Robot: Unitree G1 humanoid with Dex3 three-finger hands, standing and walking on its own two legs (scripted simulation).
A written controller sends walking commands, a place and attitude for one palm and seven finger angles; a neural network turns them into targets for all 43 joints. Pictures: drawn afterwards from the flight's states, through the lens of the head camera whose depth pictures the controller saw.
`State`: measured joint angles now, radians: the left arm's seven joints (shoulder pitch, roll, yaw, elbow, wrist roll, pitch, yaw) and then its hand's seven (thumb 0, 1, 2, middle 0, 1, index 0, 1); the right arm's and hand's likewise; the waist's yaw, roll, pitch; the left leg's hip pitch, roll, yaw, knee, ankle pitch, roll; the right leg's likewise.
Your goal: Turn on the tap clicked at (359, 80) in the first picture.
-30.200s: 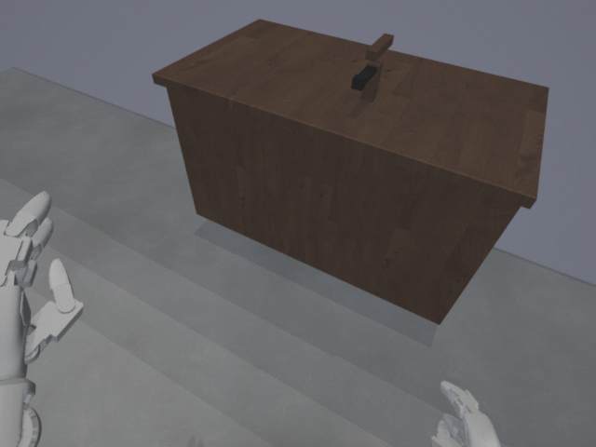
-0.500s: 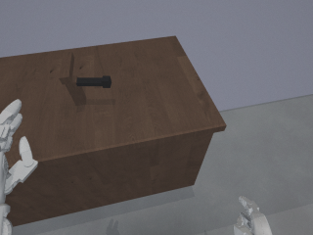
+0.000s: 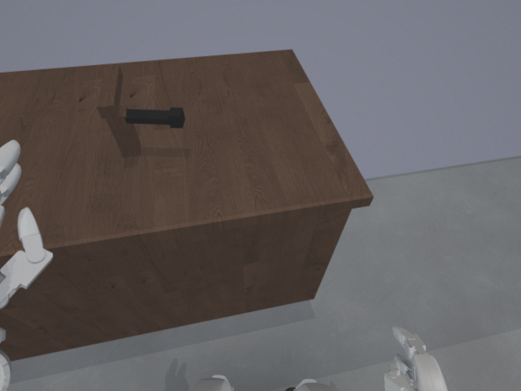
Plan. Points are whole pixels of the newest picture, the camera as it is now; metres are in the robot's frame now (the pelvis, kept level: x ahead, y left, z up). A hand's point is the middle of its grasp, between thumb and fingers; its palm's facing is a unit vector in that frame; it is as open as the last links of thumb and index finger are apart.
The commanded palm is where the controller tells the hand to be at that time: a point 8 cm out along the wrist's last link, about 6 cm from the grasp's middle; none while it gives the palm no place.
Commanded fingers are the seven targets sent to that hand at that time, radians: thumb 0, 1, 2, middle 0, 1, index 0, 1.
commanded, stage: step back with the hand held close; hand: left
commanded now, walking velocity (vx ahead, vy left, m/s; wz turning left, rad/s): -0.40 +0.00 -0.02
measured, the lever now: (176, 117) +0.57 +0.21 +0.08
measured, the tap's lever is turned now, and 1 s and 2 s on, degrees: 77 77 77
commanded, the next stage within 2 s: stop stepping back and stand still in 0.54 s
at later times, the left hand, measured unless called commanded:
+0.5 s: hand (27, 334) +0.14 +0.22 +0.19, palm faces +0.42 -0.81 -0.40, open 7.4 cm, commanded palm +0.09 +0.26 +0.20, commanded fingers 0.00 0.90 0.90 -0.20 -0.30 -0.20 -0.30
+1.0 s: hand out of the picture +0.01 +0.20 +0.18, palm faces +0.48 -0.79 -0.39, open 7.4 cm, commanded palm -0.04 +0.24 +0.20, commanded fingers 0.00 0.90 0.90 -0.20 -0.30 -0.20 -0.30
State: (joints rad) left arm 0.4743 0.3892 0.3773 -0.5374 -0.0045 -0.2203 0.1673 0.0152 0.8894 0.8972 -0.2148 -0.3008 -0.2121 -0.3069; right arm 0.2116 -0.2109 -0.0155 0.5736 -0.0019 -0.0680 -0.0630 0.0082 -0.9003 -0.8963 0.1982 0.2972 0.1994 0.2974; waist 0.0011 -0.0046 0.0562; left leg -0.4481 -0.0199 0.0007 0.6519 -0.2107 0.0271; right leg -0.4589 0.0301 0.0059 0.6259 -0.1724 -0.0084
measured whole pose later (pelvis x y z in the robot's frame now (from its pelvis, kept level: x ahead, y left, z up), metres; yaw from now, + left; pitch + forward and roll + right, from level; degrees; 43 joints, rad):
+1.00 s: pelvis -0.18 -0.05 +0.01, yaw +4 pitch -2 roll +1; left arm 0.46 0.33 0.32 -0.45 -0.03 -0.12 0.16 0.02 0.89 0.90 -0.21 -0.30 -0.21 -0.31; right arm 0.30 -0.22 -0.02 0.67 0.01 -0.10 -0.06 0.01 -0.90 -0.90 0.20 0.30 0.20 0.30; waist 0.00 0.01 0.00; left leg -0.29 0.04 -0.02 0.70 -0.41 0.01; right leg -0.33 0.05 -0.03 0.58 -0.22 -0.07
